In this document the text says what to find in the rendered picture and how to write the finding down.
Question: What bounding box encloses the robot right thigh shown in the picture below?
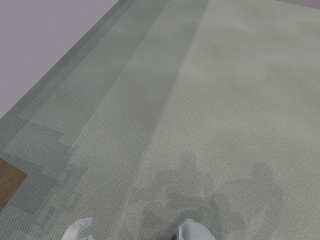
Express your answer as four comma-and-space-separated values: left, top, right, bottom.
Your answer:
176, 221, 216, 240

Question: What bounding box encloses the right robot shin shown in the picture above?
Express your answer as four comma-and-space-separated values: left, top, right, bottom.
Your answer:
184, 219, 194, 223

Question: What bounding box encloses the cabinet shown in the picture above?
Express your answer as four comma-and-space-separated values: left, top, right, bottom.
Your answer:
0, 158, 28, 212

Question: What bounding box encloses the robot left hand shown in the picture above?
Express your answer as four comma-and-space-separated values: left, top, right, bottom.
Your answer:
61, 217, 94, 240

